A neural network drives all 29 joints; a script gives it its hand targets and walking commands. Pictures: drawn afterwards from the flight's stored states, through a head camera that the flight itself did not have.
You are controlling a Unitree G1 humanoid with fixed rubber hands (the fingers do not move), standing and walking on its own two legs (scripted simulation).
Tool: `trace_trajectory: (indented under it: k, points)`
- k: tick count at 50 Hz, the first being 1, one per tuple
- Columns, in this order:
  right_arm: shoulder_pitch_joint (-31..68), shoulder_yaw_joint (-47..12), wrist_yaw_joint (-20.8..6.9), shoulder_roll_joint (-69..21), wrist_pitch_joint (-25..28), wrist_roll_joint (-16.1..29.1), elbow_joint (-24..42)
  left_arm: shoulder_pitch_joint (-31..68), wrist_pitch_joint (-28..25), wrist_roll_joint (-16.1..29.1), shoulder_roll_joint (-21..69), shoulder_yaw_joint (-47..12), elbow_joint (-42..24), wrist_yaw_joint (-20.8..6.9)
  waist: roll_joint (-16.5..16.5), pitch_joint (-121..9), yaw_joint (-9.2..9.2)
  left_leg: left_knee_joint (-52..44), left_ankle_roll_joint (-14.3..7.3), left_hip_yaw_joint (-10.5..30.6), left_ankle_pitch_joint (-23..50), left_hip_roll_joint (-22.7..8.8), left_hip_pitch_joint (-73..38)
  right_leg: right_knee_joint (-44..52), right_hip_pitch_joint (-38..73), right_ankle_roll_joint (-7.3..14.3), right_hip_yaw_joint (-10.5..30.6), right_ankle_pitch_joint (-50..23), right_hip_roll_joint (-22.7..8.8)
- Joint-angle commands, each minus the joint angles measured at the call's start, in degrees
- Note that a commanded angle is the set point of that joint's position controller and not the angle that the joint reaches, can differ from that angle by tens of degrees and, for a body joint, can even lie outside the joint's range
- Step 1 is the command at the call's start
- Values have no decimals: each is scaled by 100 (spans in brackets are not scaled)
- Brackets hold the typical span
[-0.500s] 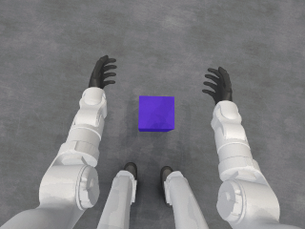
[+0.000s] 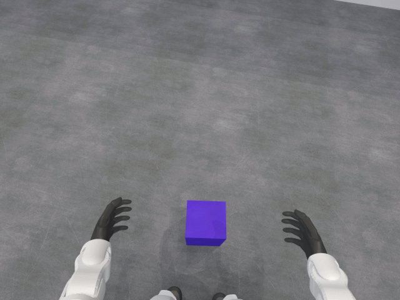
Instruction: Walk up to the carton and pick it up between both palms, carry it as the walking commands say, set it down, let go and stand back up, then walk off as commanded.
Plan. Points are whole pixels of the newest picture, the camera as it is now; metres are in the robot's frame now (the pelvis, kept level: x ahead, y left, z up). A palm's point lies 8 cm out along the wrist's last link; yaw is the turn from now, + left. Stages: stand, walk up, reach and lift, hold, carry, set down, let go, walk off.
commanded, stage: let go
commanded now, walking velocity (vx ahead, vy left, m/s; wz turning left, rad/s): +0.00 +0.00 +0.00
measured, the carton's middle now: (204, 224) +0.38 -0.03 -0.63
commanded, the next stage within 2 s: stand in 0.66 s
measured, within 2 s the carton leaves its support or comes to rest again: neither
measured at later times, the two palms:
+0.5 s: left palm (68, 283) +0.17 +0.23 -0.04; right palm (333, 287) +0.17 -0.23 -0.05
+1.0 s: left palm out of the picture +0.13 +0.29 -0.07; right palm (358, 293) +0.16 -0.28 -0.06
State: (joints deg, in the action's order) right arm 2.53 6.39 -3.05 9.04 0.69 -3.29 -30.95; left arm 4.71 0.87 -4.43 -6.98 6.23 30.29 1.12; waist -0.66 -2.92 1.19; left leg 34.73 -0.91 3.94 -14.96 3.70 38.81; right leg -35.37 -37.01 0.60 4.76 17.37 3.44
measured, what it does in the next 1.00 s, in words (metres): stands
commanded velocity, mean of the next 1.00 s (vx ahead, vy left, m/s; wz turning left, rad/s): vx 0.00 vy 0.00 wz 0.00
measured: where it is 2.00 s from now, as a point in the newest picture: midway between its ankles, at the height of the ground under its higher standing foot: outside the picture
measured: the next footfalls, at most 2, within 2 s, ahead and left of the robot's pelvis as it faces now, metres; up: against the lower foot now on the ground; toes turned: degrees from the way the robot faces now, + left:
none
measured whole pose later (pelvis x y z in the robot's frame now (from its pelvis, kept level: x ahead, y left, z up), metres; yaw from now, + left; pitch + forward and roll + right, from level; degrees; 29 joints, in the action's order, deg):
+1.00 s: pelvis +0.02 +0.00 +0.01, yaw +0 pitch +0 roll +0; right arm -9.7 2.2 1.4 18.9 -0.8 -2.2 -40.9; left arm -13.0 1.2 -2.0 -19.3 2.2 40.6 1.5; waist 0.1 0.3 -0.5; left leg 29.8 -1.4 3.9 -17.3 3.1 12.0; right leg -28.6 -9.5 1.2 5.2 18.5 3.6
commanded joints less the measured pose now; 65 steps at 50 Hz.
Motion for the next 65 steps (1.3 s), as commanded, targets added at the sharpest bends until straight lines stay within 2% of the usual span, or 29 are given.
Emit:
trace_trajectory:
  k: [1,10,19,26,33,34,36,38,44,47,57,65]
  points:
    - [-512,-27,42,366,145,119,503,-557,-191,97,-498,37,-476,-105,-21,-1692,-78,-421,231,-146,1774,-212,-2160,589,1650,-111,-110,-2204,-257]
    - [-1392,-234,34,696,-106,317,1025,-1436,-38,425,-946,-206,-924,-345,99,-556,-130,-997,182,-283,1987,-164,-3199,1199,2623,-87,-209,-2206,-174]
    - [-1382,-355,-16,863,-583,256,1146,-1453,450,483,-1045,-314,-1093,-485,10,469,-161,-1243,138,-374,1082,-180,-3493,1409,2817,-77,-318,-1220,-170]
    - [-1364,-350,-12,926,-931,191,1326,-1553,708,318,-1081,-215,-1203,-482,-21,870,-152,-1231,75,-393,769,-168,-3661,1391,2856,-64,-376,-791,-128]
    - [-1117,-349,90,830,-1366,201,1406,-1690,682,224,-1101,-274,-1301,-331,87,655,-188,-1041,32,-362,759,-226,-3735,1142,2733,-14,-374,-675,-103]
    - [-964,-125,374,1513,-846,165,635,-1473,439,257,-1790,-53,-426,-78,152,873,-173,-942,159,120,123,-459,-2709,1155,2041,-175,76,-402,-317]
    - [-1115,-151,467,1499,-486,87,386,-1661,229,211,-1775,-124,-254,13,179,670,-132,-989,75,341,-378,-563,-2723,1213,1987,-107,275,-3,-417]
    - [-1048,-179,457,1459,-307,102,160,-1620,106,184,-1690,-162,-100,28,203,518,-141,-1030,25,487,-514,-608,-2700,1171,2048,-51,325,111,-410]
    - [-986,-239,435,1557,-91,95,-361,-1582,-52,231,-1814,-209,392,34,66,-24,-145,-784,-3,411,1004,-625,-2993,1055,2432,-7,429,-1208,-550]
    - [-1019,-243,457,1675,-52,102,-542,-1577,-64,243,-1897,-227,568,56,97,-88,-134,-758,-11,435,1411,-667,-3120,1024,2507,-2,416,-1530,-569]
    - [-975,-282,502,1868,12,136,-994,-1486,-104,254,-2066,-273,1033,84,83,-10,-123,-874,-34,515,1922,-729,-3221,1103,2771,36,423,-1932,-636]
    - [-910,-321,515,1916,34,156,-1290,-1362,-133,267,-2108,-297,1302,85,81,18,-127,-1021,-35,537,1969,-753,-3266,1235,2953,40,443,-2005,-684]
